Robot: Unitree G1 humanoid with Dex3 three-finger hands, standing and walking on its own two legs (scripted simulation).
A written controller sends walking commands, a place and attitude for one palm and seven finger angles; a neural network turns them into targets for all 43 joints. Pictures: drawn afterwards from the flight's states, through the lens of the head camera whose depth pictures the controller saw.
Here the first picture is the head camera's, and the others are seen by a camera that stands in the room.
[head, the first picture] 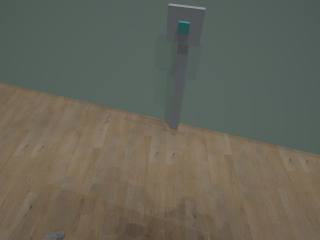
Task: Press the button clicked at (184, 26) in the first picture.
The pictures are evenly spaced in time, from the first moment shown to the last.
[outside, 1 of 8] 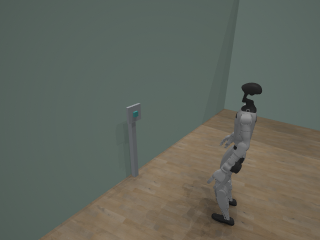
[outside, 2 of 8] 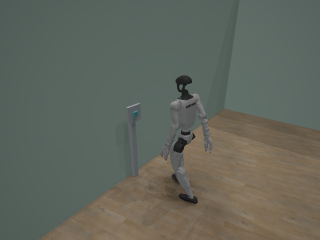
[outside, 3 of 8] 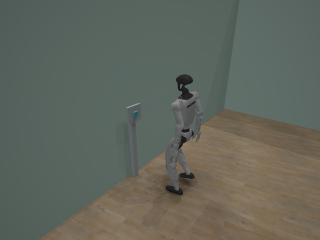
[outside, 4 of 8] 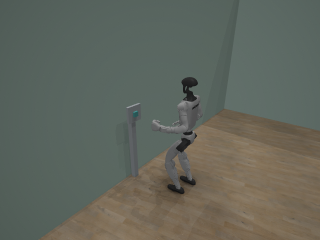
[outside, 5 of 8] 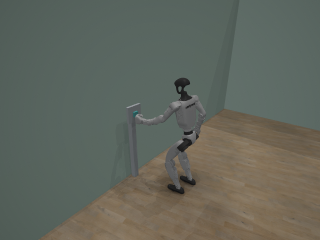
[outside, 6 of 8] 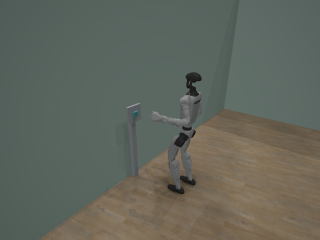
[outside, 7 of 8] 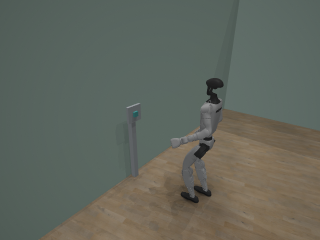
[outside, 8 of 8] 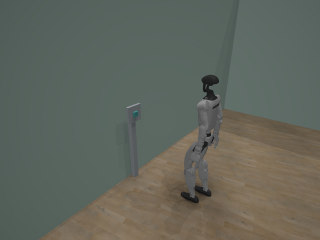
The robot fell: no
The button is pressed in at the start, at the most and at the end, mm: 0 8 0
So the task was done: yes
